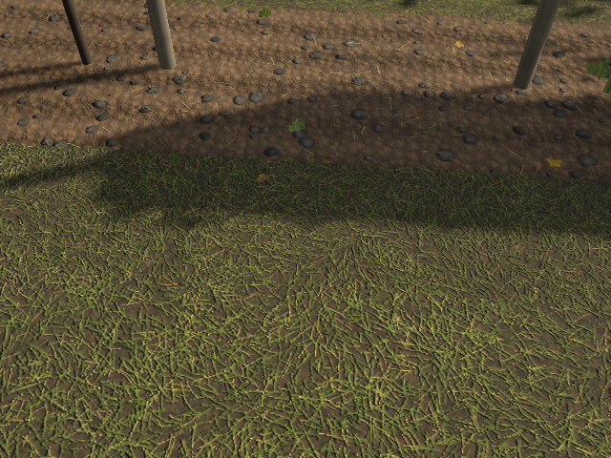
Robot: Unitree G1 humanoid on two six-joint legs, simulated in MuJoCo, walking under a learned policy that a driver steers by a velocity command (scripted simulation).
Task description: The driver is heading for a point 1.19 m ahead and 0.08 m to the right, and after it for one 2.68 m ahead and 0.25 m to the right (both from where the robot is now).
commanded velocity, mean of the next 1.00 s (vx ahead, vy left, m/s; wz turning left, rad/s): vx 0.11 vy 0.00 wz -0.09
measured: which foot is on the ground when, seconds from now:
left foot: up 0.00-0.22, down 0.24-0.66, up 0.68-0.94, down 0.96-1.00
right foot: down 0.00-0.26, up 0.28-0.52, down 0.54-0.96, up 0.98-1.00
